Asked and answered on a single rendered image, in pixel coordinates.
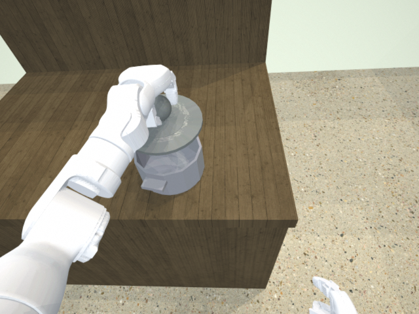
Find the right robot hand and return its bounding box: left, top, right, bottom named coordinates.
left=309, top=276, right=358, bottom=314

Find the lid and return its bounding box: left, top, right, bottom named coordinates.
left=136, top=94, right=203, bottom=156

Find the table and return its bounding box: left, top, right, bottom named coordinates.
left=0, top=0, right=298, bottom=288

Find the pot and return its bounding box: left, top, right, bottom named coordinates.
left=134, top=137, right=205, bottom=195

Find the knob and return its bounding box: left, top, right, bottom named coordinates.
left=154, top=95, right=172, bottom=121

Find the left robot hand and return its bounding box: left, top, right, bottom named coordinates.
left=118, top=65, right=178, bottom=128

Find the robot left upper arm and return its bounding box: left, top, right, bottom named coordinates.
left=0, top=186, right=110, bottom=314

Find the left robot forearm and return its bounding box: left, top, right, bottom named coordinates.
left=22, top=77, right=155, bottom=240

